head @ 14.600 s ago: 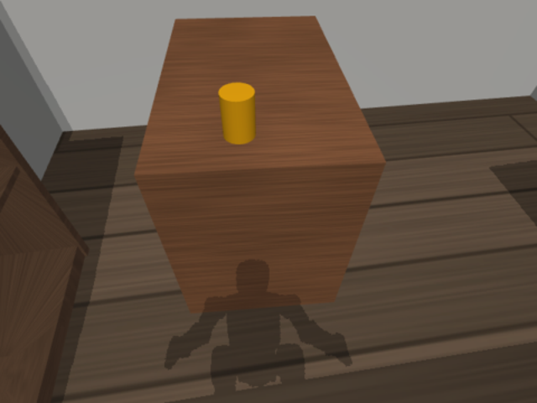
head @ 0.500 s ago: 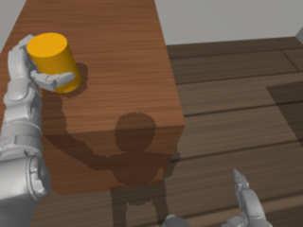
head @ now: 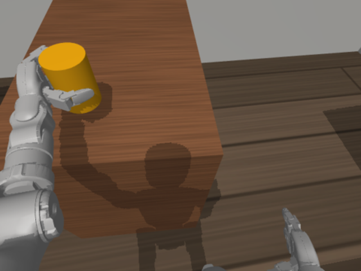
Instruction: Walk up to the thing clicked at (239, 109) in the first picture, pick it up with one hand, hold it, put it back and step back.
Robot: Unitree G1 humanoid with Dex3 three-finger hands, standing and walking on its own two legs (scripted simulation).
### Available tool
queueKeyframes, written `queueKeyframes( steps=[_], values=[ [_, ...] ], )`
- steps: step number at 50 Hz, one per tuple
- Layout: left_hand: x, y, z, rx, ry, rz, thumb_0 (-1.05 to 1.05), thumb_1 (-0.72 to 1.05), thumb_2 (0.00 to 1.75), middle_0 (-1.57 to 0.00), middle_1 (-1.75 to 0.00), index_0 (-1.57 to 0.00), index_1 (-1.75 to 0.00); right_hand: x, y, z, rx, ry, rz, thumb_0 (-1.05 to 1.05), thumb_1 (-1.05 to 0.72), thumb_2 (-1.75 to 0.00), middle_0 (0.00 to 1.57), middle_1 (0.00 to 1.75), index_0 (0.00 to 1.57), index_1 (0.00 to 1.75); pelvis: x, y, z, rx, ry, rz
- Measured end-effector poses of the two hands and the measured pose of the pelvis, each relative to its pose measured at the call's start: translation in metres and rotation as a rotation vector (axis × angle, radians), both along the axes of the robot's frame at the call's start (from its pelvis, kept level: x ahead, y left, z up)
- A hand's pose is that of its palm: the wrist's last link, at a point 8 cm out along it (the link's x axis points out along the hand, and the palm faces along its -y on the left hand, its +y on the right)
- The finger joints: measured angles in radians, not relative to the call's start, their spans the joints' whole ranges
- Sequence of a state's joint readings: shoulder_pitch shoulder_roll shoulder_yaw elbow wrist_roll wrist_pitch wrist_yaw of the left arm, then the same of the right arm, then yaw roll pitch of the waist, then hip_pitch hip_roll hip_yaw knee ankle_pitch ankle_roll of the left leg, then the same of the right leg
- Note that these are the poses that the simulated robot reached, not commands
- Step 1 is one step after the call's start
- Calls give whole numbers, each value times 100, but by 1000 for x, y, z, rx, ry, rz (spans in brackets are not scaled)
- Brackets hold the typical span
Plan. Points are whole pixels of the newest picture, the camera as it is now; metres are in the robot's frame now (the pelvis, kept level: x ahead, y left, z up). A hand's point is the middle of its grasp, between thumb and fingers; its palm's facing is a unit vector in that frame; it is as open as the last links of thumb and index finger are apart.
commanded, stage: lift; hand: left
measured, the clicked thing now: (73, 80) +0.49 +0.16 +0.15
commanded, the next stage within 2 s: hold in 1.34 s
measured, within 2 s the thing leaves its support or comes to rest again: neither
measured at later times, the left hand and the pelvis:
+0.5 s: hand (44, 72) +0.43 +0.17 +0.23, palm faces +0.14 -0.99 -0.02, open 11.4 cm; pelvis +0.00 +0.00 +0.01, yaw +1 degrees
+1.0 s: hand (19, 83) +0.34 +0.16 +0.28, palm faces +0.13 -0.99 -0.01, open 11.4 cm; pelvis -0.02 -0.01 +0.02, yaw +2 degrees
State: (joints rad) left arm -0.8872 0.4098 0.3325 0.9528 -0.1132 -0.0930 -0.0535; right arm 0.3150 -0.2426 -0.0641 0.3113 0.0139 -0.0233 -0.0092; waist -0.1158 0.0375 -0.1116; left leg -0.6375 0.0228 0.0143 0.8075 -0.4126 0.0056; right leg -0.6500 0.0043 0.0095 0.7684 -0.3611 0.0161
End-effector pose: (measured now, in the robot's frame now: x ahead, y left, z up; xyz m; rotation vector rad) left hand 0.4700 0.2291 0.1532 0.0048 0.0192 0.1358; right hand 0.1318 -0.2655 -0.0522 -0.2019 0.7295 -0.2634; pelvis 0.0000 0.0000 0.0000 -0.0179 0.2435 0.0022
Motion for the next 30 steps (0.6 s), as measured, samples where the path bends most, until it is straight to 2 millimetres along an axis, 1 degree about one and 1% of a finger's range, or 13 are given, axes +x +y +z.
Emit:
queueKeyframes(
  steps=[7,13,20,26,30],
  values=[
    [-10,-1,16,2,-29,-4,-1,-61,94,-69,-109,-71,-111,1,-4,4,-5,-20,-12,-1,50,-7,5,5,5,5,1,0,3,1,-28,1],
    [-24,-3,34,4,-51,-3,-1,-61,94,-69,-109,-71,-111,3,-1,4,16,-36,-10,-1,50,-7,5,5,5,5,3,0,6,2,-54,4],
    [-49,-4,54,24,-72,8,-1,-61,94,-69,-109,-71,-111,4,4,2,41,-53,-1,-1,51,-6,5,5,5,5,1,-1,11,7,-100,8],
    [-76,-5,79,34,-117,5,-1,-61,94,-69,-109,-71,-111,8,7,6,51,-86,18,-1,51,-6,5,5,5,5,-2,-2,15,13,-142,16],
    [-95,-4,90,39,-109,1,-1,-61,95,-69,-109,-71,-111,10,11,8,68,-105,38,-1,52,-6,5,5,5,5,-4,-4,17,18,-171,20]
  ],
)
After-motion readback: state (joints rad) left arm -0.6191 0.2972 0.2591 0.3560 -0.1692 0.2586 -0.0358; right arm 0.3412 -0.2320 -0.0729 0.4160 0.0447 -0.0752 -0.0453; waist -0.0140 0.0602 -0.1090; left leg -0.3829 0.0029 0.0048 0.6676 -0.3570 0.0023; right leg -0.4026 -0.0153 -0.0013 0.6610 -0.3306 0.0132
